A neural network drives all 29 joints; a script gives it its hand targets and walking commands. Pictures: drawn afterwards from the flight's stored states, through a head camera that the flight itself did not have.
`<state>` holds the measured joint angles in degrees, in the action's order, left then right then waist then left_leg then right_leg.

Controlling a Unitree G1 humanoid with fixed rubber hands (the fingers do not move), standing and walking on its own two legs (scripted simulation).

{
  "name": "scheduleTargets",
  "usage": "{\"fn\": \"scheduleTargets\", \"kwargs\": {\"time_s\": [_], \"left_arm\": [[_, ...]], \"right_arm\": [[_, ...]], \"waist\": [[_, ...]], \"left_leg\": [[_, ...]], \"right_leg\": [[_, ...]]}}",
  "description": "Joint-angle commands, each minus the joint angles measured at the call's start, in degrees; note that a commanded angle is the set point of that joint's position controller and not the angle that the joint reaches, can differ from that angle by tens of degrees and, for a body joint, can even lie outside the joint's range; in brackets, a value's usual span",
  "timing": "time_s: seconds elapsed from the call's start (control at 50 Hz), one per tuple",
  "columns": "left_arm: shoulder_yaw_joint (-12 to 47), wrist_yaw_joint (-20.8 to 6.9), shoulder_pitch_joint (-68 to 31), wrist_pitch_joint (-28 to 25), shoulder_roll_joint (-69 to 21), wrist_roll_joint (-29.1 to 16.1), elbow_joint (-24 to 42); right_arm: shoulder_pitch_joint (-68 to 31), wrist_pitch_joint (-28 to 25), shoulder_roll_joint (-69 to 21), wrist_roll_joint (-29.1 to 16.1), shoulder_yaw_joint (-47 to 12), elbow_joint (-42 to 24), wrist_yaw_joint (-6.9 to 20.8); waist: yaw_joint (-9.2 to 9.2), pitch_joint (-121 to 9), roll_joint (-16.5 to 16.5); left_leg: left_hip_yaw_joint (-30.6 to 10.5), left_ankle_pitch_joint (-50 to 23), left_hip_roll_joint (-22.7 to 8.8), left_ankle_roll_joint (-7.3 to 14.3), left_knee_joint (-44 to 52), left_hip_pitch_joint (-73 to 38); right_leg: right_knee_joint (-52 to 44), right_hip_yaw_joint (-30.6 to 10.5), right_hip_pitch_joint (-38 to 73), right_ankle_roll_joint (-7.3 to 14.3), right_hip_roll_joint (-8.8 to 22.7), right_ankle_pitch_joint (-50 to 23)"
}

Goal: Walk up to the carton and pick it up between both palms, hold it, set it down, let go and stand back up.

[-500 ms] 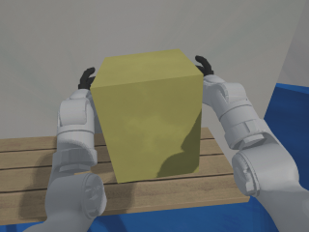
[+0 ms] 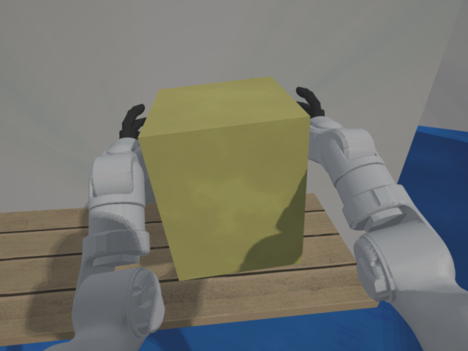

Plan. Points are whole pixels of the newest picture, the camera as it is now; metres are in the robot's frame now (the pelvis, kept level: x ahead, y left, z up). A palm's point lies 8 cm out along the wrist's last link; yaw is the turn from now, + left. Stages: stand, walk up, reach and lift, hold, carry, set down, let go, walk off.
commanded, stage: hold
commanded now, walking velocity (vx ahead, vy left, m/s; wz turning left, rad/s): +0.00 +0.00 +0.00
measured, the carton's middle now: (227, 172) +0.35 +0.00 +0.23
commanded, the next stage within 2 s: none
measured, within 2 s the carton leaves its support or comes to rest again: neither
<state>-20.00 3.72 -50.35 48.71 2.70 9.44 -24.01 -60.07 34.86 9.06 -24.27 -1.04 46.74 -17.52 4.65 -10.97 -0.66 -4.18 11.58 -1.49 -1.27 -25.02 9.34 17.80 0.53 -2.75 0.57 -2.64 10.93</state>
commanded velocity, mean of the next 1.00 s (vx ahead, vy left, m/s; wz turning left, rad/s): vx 0.00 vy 0.00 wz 0.00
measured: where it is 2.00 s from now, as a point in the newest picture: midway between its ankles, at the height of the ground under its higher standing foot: outside the picture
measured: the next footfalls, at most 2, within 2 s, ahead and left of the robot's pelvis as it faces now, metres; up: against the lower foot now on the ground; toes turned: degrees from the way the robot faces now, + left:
none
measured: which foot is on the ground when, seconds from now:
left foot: down 0.00-1.00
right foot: down 0.00-1.00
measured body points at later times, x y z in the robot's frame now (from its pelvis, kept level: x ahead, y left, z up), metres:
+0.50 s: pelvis +0.00 +0.00 +0.00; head -0.10 +0.02 +0.44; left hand +0.38 +0.15 +0.28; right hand +0.38 -0.14 +0.30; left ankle +0.03 +0.13 -0.74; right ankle -0.01 -0.11 -0.74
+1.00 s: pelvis +0.00 +0.00 +0.00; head -0.11 +0.02 +0.44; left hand +0.38 +0.16 +0.28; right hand +0.38 -0.14 +0.30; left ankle +0.03 +0.13 -0.74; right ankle -0.01 -0.11 -0.74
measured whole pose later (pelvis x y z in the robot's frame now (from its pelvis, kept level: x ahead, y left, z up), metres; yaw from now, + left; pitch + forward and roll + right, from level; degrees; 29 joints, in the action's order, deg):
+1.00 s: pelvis +0.00 +0.00 +0.00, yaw +0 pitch -4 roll -2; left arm -20.0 3.7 -51.8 48.4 3.6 9.3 -26.8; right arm -61.7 35.1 8.7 -23.4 -0.2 49.4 -17.0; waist 4.5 -11.7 -0.8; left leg -4.9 11.2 -1.4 -1.5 -24.8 9.8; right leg 17.7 0.2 -3.2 0.8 -2.9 10.7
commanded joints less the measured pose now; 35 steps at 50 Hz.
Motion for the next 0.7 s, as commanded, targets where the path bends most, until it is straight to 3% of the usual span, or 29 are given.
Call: {"fn": "scheduleTargets", "kwargs": {"time_s": [0.0, 0.06, 0.14, 0.2, 0.28, 0.3, 0.34, 0.42, 0.48, 0.6, 0.68], "left_arm": [[25.0, -7.2, -55.2, -4.2, -35.1, -9.0, 8.6], [23.6, -7.5, -54.0, -3.7, -34.0, -8.0, 7.2], [24.2, -7.7, -56.1, -4.3, -34.0, -8.6, 7.1], [23.3, -7.8, -55.5, -4.4, -33.7, -8.2, 6.0], [23.8, -7.6, -55.9, -4.8, -33.8, -8.8, 7.0], [23.0, -7.7, -55.8, -4.8, -33.5, -8.5, 6.1], [22.1, -8.0, -55.2, -4.6, -32.9, -8.0, 5.5], [22.6, -8.1, -54.7, -4.5, -33.6, -8.0, 5.1], [24.9, -7.6, -56.7, -4.9, -34.7, -9.8, 8.6], [22.3, -8.0, -55.4, -4.3, -32.9, -8.0, 4.9], [24.2, -8.1, -56.1, -4.4, -34.6, -8.9, 7.0]], "right_arm": [[-51.7, -0.4, -40.5, -9.8, -12.1, -18.7, 7.9], [-51.4, 0.0, -40.1, -10.0, -12.6, -17.7, 7.7], [-51.2, 0.2, -40.4, -8.9, -10.9, -16.1, 7.8], [-51.2, 0.1, -40.4, -8.5, -10.8, -15.5, 7.9], [-50.9, 0.1, -41.1, -9.0, -11.3, -15.8, 7.7], [-52.0, 0.0, -41.3, -9.2, -11.6, -16.5, 7.6], [-51.1, 0.2, -41.0, -9.3, -11.7, -15.6, 7.4], [-51.3, 0.2, -40.5, -9.1, -11.1, -15.9, 7.5], [-52.8, -0.5, -41.6, -10.1, -12.0, -19.4, 7.4], [-51.0, 0.5, -40.2, -8.6, -10.3, -14.6, 7.6], [-52.9, -0.3, -40.5, -9.8, -11.3, -17.5, 7.7]], "waist": [[0.04, -16.7, 4.8], [-0.39, -15.2, 4.0], [0.62, -14.6, 4.4], [-0.1, -14.7, 4.0], [0.75, -16.2, 3.5], [-0.12, -15.6, 2.9], [-0.01, -15.0, 2.2], [0.29, -14.7, 3.5], [0.49, -18.9, 4.7], [0.22, -13.9, 3.3], [0.35, -17.3, 5.2]], "left_leg": [[0.9, -15.6, 3.1, -2.4, 2.7, -8.5], [1.2, -14.7, 3.5, -2.2, 2.8, -7.9], [1.1, -11.7, 3.3, -2.0, 3.6, -7.2], [1.4, -11.0, 3.2, -1.9, 3.9, -6.9], [1.2, -14.1, 3.4, -2.1, 3.0, -8.2], [1.2, -13.7, 3.6, -1.9, 3.1, -7.9], [1.2, -13.3, 3.6, -1.6, 3.3, -7.7], [1.2, -12.0, 3.4, -1.8, 3.5, -7.1], [1.1, -15.8, 3.6, -2.3, 1.9, -8.3], [1.3, -10.6, 3.3, -1.6, 4.1, -6.4], [1.1, -14.4, 3.4, -2.5, 2.7, -7.5]], "right_leg": [[-2.4, -0.7, 0.5, -3.9, -2.4, -13.4], [-2.6, -0.7, 0.6, -4.4, -2.2, -13.9], [-2.9, -1.0, -0.6, -4.2, -1.9, -11.2], [-3.1, -1.2, -0.4, -4.1, -1.9, -10.8], [-2.6, -1.2, 0.5, -4.5, -2.0, -14.8], [-2.8, -0.9, 0.4, -4.8, -1.9, -14.4], [-2.8, -1.2, 0.5, -4.9, -1.8, -14.5], [-3.0, -1.3, 0.3, -4.4, -1.6, -12.8], [-2.3, -1.2, 1.3, -4.6, -1.9, -16.1], [-3.2, -1.1, -0.1, -4.4, -1.6, -10.8], [-2.6, -1.1, 1.0, -4.2, -1.8, -13.7]]}}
